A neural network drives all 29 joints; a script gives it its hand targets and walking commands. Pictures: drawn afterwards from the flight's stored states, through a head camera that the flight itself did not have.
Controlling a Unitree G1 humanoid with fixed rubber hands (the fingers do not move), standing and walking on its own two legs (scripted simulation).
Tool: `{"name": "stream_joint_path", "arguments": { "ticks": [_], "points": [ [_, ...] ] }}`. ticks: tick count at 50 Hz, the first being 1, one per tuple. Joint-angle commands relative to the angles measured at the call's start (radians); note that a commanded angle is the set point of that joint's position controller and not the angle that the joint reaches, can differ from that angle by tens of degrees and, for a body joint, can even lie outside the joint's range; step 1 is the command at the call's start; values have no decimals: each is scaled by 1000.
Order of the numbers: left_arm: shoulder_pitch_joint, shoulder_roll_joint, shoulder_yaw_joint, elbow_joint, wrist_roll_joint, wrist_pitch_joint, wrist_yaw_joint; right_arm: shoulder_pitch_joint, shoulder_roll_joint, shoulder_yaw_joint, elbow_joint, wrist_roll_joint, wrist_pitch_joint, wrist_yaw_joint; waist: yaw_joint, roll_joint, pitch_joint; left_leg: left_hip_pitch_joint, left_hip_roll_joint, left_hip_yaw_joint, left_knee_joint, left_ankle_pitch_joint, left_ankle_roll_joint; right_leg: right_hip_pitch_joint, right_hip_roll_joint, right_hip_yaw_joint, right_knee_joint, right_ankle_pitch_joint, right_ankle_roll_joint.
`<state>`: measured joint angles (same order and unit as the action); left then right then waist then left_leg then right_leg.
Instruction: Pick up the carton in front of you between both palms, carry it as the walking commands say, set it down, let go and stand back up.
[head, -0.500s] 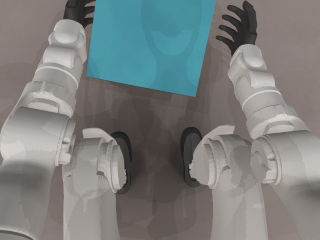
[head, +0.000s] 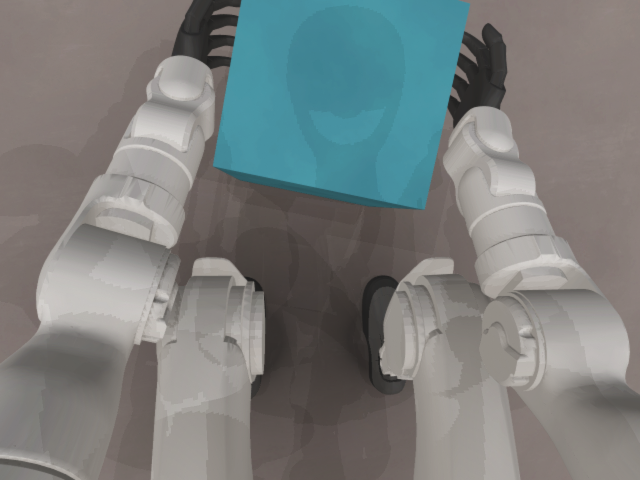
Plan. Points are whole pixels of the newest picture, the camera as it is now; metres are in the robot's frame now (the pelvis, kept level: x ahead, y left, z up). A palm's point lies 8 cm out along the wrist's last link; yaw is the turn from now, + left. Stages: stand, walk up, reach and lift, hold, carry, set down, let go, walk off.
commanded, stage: reach and lift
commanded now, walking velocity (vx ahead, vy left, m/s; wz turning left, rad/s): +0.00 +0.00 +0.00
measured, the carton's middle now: (327, 113) +0.50 +0.02 -0.22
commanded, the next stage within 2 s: none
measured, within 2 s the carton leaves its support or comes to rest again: neither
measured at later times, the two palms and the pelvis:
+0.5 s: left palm (83, 8) +0.48 +0.18 +0.05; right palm (606, 72) +0.47 -0.12 +0.05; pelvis +0.01 -0.01 +0.12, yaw +5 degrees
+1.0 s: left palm out of the picture +0.43 +0.18 +0.21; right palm out of the picture +0.45 -0.12 +0.22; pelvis +0.06 -0.01 +0.25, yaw +6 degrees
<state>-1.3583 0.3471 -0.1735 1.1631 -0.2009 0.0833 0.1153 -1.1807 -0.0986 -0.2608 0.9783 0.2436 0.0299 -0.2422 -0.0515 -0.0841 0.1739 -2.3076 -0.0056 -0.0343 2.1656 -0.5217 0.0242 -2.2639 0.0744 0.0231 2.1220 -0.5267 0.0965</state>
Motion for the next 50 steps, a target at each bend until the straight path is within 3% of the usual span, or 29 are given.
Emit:
{"name": "stream_joint_path", "arguments": {
  "ticks": [1,5,9,11,14,17,27,34,50],
  "points": [
    [-481,-1024,-179,-473,-25,-19,-173,-622,919,409,-371,17,18,218,58,255,-1531,1067,-103,51,-232,410,-20,557,116,-147,-146,294,-45],
    [-386,-1141,-127,-483,45,54,-196,-614,959,417,-458,-59,78,246,42,211,-1403,965,-128,64,-307,253,-22,551,121,-144,-222,168,-50],
    [-286,-1236,-10,-337,147,116,-253,-530,1016,307,-373,-190,149,276,-5,193,-1140,767,-138,59,-398,46,-24,490,117,-138,-303,32,-68],
    [-244,-1257,55,-280,196,135,-273,-508,1039,262,-348,-242,174,284,1,189,-1110,747,-139,55,-442,-10,-19,496,117,-133,-340,-2,-70],
    [-203,-1263,137,-245,256,152,-290,-493,1082,250,-329,-277,200,304,27,149,-1132,789,-147,59,-480,21,-13,523,119,-116,-404,5,-63],
    [-192,-1279,146,-261,275,159,-301,-454,1118,256,-321,-295,212,316,30,130,-1177,820,-152,66,-520,53,-14,584,121,-107,-453,35,-58],
    [-105,-1358,-10,-443,218,178,-305,-302,1212,419,-387,-239,235,332,51,131,-1329,1021,-163,78,-630,195,-32,804,128,-86,-584,155,-51],
    [-2,-1396,-76,-506,190,196,-305,-187,1246,504,-408,-210,255,342,55,122,-1288,1150,-166,65,-729,229,-37,934,126,-68,-692,177,-50],
    [253,-1453,-49,-502,239,193,-296,97,1256,466,-346,-280,256,380,41,116,-1018,1470,-146,-6,-1041,287,-27,1221,97,-3,-1002,215,-73]
  ]
}}
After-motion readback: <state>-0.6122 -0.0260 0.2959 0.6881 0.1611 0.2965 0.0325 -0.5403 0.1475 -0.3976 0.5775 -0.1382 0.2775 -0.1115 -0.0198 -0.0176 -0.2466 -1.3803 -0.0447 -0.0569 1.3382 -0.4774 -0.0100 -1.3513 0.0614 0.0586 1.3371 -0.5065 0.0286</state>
